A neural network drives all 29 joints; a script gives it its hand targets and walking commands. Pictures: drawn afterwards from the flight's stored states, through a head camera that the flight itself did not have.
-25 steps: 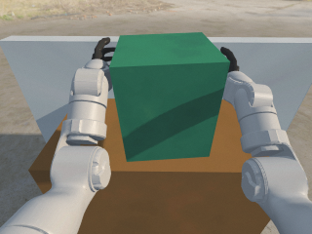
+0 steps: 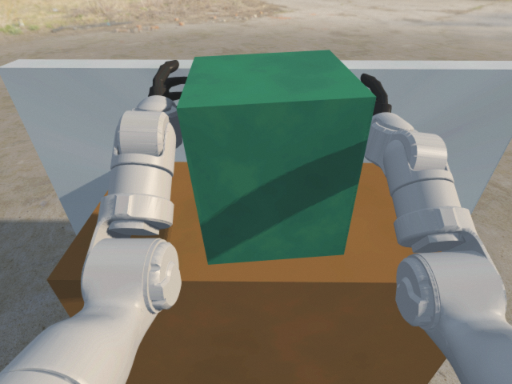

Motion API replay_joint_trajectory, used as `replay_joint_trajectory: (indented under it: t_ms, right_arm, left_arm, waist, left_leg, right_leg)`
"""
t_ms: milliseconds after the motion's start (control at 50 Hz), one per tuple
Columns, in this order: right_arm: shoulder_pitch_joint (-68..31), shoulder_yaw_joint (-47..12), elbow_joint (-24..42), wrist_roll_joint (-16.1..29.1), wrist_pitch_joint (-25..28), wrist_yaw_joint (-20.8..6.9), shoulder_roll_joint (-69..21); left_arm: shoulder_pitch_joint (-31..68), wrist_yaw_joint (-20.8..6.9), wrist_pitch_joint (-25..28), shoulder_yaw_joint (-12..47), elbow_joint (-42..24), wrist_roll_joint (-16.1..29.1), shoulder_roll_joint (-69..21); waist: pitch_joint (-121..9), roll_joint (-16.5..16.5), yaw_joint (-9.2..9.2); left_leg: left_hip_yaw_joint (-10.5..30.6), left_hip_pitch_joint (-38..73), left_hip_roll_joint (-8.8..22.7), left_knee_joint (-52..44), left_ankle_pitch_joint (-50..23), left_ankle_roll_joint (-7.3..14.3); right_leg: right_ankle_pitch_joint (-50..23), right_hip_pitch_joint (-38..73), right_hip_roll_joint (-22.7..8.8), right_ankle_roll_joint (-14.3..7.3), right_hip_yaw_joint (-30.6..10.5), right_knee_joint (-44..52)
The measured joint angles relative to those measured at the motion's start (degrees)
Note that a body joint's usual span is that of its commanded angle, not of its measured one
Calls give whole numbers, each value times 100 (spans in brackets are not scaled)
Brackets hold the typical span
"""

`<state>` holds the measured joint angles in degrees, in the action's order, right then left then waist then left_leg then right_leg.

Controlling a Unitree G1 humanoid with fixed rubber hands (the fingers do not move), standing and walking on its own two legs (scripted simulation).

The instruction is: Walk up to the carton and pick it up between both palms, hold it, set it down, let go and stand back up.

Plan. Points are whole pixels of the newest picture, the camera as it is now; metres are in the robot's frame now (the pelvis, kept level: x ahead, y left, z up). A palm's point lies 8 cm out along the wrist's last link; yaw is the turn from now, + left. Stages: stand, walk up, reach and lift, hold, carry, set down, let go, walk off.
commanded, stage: hold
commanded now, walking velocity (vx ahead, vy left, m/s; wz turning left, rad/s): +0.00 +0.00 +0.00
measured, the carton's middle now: (269, 156) +0.38 +0.01 +0.24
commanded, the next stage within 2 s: none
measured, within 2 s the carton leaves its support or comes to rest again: neither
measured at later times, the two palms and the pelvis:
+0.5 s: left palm (162, 110) +0.38 +0.17 +0.31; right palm (373, 125) +0.38 -0.13 +0.29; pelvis +0.00 +0.00 +0.00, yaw +0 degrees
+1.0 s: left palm (162, 108) +0.38 +0.17 +0.32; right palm (375, 121) +0.38 -0.14 +0.30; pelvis +0.00 +0.00 +0.00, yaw +0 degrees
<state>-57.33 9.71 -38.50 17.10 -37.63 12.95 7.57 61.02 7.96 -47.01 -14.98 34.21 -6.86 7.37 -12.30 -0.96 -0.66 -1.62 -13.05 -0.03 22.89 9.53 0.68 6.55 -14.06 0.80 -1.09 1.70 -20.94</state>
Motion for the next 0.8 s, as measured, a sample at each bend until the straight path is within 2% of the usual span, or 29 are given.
replay_joint_trajectory:
  t_ms: [800]
  right_arm:
    - [-120, 0, -43, 36, -77, 39, 39]
  left_arm:
    - [60, -15, -47, -36, 0, 0, 8]
  waist:
    - [0, 27, 0]
  left_leg:
    - [1, 0, 0, 0, 3, 0]
  right_leg:
    - [0, 0, 0, -1, 0, 1]
